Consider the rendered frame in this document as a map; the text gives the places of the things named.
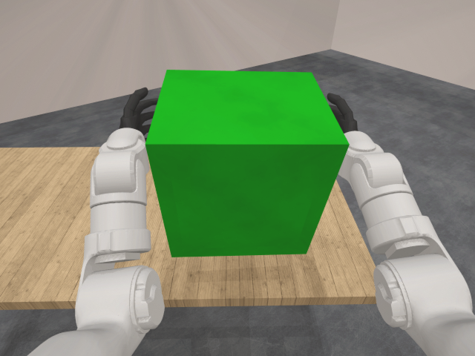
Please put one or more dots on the table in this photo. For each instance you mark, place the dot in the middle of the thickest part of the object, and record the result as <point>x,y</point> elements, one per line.
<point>45,215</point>

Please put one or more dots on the robot left forearm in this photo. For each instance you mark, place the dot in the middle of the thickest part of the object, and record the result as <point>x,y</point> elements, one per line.
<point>118,203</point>

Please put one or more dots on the robot right forearm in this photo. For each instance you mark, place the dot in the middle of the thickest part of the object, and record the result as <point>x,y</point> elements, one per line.
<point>395,224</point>

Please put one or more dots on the robot right hand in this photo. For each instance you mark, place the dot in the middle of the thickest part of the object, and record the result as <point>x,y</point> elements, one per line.
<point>342,113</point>

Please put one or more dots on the robot left upper arm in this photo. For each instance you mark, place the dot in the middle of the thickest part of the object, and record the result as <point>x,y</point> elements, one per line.
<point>115,309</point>

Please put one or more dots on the carton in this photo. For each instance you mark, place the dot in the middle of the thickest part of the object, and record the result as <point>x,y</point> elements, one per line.
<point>243,162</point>

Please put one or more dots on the robot right upper arm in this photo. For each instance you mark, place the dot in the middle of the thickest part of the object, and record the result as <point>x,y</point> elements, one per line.
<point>425,296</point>

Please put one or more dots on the robot left hand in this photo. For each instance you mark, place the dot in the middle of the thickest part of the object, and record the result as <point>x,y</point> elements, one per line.
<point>132,112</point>

